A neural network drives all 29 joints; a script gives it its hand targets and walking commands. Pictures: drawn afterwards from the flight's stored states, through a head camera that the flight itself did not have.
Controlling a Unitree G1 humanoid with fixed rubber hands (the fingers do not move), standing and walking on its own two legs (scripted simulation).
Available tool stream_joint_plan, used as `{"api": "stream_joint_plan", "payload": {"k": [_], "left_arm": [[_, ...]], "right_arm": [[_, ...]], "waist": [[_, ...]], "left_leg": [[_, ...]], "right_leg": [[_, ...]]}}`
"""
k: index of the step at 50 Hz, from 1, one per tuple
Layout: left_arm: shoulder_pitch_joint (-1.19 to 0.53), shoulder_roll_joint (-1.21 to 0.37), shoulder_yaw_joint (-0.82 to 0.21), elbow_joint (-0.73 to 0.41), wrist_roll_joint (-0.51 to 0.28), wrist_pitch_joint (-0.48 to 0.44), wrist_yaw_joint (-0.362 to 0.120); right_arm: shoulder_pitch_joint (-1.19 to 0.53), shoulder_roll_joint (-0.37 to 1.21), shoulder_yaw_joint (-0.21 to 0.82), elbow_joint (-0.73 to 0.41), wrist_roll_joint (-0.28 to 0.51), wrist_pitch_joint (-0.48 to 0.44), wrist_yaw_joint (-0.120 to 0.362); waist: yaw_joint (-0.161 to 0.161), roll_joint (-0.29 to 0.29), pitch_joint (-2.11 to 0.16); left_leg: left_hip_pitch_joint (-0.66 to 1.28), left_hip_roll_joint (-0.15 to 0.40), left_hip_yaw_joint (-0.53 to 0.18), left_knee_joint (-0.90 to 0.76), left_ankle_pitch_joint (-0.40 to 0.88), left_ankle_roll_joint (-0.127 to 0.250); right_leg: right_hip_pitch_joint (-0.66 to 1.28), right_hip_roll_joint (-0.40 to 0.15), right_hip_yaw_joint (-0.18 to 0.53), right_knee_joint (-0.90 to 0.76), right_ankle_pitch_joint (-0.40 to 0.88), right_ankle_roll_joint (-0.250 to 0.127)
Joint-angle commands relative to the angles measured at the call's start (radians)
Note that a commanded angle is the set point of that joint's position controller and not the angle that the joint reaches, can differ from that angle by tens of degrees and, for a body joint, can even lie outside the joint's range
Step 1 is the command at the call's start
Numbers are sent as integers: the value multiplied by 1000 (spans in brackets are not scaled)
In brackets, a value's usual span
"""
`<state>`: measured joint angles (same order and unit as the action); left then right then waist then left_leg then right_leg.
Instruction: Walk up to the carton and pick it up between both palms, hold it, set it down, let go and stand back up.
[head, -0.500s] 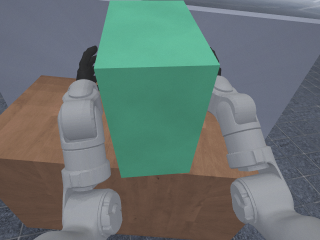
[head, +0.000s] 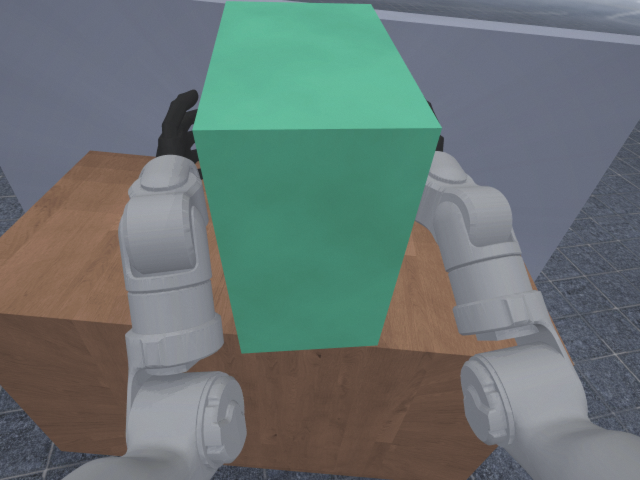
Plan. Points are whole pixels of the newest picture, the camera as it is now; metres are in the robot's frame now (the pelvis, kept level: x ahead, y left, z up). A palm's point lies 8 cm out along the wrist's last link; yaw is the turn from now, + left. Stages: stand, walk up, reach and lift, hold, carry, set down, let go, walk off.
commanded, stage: hold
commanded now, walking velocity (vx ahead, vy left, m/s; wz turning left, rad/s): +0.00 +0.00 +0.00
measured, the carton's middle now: (305, 181) +0.38 +0.00 +0.22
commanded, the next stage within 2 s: set down in 0.78 s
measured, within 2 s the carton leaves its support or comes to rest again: neither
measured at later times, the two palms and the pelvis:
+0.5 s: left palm (177, 168) +0.36 +0.14 +0.26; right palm (419, 161) +0.37 -0.12 +0.26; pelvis +0.00 +0.00 +0.00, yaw +0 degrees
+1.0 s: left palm (181, 154) +0.36 +0.13 +0.27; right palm (427, 157) +0.36 -0.13 +0.27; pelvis +0.00 +0.00 +0.00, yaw +1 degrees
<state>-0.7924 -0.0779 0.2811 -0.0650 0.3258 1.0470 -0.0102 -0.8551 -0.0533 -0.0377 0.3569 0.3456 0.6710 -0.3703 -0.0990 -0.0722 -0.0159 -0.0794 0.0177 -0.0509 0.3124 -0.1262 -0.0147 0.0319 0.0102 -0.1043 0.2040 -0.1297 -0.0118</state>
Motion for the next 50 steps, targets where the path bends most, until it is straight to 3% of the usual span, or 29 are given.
{"api": "stream_joint_plan", "payload": {"k": [1,9,16,20,23,27,35,38,41,42,43,45,47,50], "left_arm": [[-751,-430,-459,-90,-186,-75,-125],[-731,-441,-479,-108,-189,-73,-124],[-739,-438,-475,-116,-196,-75,-127],[-703,-447,-494,-153,-194,-67,-130],[-719,-441,-515,-170,-205,-66,-130],[-726,-425,-481,-108,-190,-60,-125],[-710,-449,-497,-135,-195,-67,-122],[-691,-454,-507,-165,-202,-68,-122],[-715,-381,-418,-78,-140,-70,-146],[-702,-382,-408,-97,-136,-88,-150],[-798,-481,-583,-286,-235,-110,-139],[-805,-476,-561,-232,-194,-141,-136],[-737,-410,-441,-117,-118,-173,-162],[-629,-321,-282,48,-68,-239,-187]], "right_arm": [[-836,379,249,-252,75,-66,34],[-826,387,258,-264,83,-60,31],[-829,408,276,-277,91,-61,28],[-801,408,302,-327,109,-60,18],[-811,398,302,-328,108,-56,18],[-814,372,270,-258,92,-52,28],[-807,370,269,-283,102,-60,29],[-785,394,296,-318,108,-60,26],[-745,381,242,-171,63,-69,33],[-726,382,237,-187,66,-89,37],[-883,401,239,-434,87,-128,40],[-871,429,252,-395,59,-155,48],[-821,355,206,-312,-1,-188,61],[-671,296,103,-162,-95,-250,97]], "waist": [[-18,113,-412],[-22,144,-467],[-10,113,-468],[-16,122,-494],[-25,128,-502],[-11,124,-410],[-27,136,-449],[-26,116,-480],[-46,128,-348],[-43,129,-346],[-61,143,-588],[-49,155,-565],[-22,119,-432],[-8,80,-212]], "left_leg": [[159,-67,81,-2,248,-18],[168,-69,67,6,299,-24],[180,-74,76,11,299,-17],[214,-74,70,22,397,-26],[219,-70,64,23,385,-28],[166,-63,66,-4,276,-28],[208,-64,66,13,340,-39],[217,-70,69,21,385,-35],[203,-66,62,11,294,-34],[193,-70,66,6,283,-36],[278,-66,38,28,359,-47],[332,-69,51,45,449,-48],[297,-76,59,12,351,-33],[152,-68,87,-99,34,-7]], "right_leg": [[32,52,-24,-17,92,53],[50,53,-24,-9,142,54],[51,48,-22,-12,155,60],[72,48,-14,-8,238,57],[54,50,-20,-12,209,54],[33,50,-28,-16,120,53],[37,59,-23,-19,161,46],[71,56,-21,-16,204,51],[55,45,-27,-23,174,46],[63,47,-25,-18,177,45],[33,59,-35,-28,186,55],[16,64,-43,-24,261,55],[34,53,-58,-37,232,60],[24,29,-67,-59,9,64]]}}
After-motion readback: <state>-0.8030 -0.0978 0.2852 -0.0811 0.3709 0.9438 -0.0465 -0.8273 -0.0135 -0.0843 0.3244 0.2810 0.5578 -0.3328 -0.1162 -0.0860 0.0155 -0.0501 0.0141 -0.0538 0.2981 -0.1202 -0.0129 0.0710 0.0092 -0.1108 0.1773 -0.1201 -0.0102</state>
